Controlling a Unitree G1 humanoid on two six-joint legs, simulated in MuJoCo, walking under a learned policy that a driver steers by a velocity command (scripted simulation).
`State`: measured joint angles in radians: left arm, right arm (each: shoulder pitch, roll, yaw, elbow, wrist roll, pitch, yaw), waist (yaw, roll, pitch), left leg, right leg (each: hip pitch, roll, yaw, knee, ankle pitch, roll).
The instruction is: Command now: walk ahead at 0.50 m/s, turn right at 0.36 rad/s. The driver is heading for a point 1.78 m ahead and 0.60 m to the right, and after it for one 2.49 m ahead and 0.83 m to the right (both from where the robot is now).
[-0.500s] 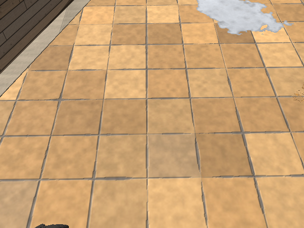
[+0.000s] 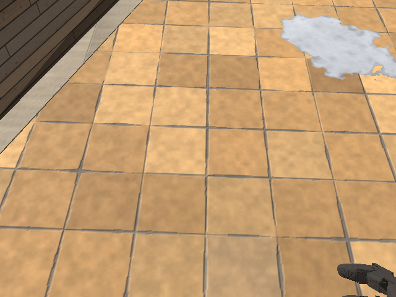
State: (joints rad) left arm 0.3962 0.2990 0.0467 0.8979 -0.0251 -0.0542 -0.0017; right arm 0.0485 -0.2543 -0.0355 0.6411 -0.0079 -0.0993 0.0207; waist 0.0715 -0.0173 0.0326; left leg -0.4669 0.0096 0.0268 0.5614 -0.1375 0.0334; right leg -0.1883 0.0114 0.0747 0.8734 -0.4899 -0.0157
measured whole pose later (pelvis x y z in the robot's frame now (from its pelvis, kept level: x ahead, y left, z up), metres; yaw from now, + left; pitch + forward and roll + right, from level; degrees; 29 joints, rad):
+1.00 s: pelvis +0.55 -0.12 +0.00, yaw -28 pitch +2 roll +1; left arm 0.36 0.29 0.07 0.78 -0.02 -0.04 0.01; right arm 0.08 -0.28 -0.05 0.72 0.00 -0.12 0.04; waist 0.05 -0.02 0.01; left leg -0.45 -0.03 0.02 0.55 -0.14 0.03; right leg -0.17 0.07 0.16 0.85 -0.51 -0.04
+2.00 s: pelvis +1.03 -0.39 +0.00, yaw -22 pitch +3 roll -2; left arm 0.35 0.30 0.07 0.88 -0.01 -0.05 0.01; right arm 0.07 -0.27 -0.03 0.72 0.02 -0.06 0.06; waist 0.07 0.03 0.01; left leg -0.54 0.02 0.03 0.55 -0.07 0.08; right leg 0.10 0.01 -0.14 0.29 -0.42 0.01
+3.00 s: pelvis +1.38 -0.50 +0.01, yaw -8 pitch -1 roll -1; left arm 0.14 0.23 0.02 0.90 0.01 -0.01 0.00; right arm 0.25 -0.23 -0.04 0.84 -0.01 -0.01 -0.03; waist 0.00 -0.01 0.02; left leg -0.22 0.02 -0.05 0.55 -0.32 -0.03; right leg -0.28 0.01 0.00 0.52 -0.22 -0.01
